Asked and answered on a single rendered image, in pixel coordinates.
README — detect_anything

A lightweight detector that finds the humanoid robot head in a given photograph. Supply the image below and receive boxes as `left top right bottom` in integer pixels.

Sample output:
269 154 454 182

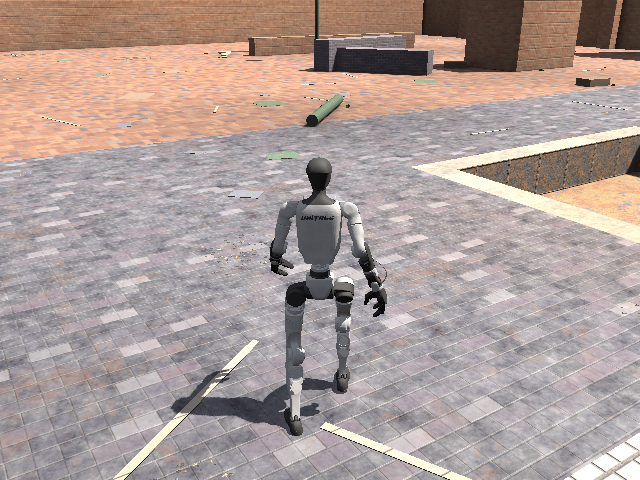
302 157 336 205

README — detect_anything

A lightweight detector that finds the left robot upper arm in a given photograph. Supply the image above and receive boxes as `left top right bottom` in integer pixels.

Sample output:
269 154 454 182
272 201 299 254

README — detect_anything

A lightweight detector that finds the right robot foot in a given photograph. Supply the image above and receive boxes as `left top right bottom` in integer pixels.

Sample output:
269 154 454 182
336 367 350 392

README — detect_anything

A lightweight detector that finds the robot left hand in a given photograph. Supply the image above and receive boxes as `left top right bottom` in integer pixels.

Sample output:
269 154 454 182
271 258 294 276

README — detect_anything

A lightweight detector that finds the robot right forearm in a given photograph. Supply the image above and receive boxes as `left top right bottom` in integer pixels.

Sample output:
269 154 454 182
358 242 383 292

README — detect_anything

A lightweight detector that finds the robot left forearm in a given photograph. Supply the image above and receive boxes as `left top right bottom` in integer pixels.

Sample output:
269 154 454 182
269 238 283 265

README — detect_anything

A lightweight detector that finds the robot right hand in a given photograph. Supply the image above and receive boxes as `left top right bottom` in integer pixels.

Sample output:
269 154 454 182
364 288 387 317

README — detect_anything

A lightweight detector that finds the right robot upper arm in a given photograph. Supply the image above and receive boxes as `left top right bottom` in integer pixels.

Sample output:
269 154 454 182
339 201 367 258

